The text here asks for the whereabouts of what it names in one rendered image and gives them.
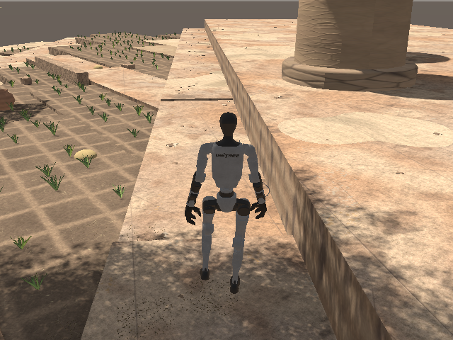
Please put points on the left robot hand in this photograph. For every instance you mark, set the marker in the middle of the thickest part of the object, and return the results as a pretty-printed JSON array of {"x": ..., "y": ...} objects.
[{"x": 189, "y": 215}]

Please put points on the robot head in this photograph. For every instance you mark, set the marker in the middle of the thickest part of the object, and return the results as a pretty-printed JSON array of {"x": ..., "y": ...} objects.
[{"x": 228, "y": 122}]

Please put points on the robot left forearm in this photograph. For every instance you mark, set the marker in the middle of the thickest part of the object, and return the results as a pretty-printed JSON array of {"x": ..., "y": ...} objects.
[{"x": 194, "y": 191}]

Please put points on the robot left upper arm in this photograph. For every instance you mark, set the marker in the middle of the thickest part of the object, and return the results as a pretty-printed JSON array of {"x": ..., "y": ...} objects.
[{"x": 202, "y": 161}]

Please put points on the right robot hand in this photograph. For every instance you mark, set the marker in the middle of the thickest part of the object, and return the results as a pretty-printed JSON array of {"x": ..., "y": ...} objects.
[{"x": 261, "y": 207}]

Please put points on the robot right forearm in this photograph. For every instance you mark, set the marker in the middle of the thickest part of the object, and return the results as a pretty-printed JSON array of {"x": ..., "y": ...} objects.
[{"x": 258, "y": 188}]

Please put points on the left robot thigh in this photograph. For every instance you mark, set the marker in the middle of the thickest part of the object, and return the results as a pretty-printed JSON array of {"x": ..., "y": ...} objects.
[{"x": 209, "y": 205}]

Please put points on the robot right upper arm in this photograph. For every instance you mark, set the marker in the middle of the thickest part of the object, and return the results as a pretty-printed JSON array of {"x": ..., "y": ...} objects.
[{"x": 252, "y": 160}]

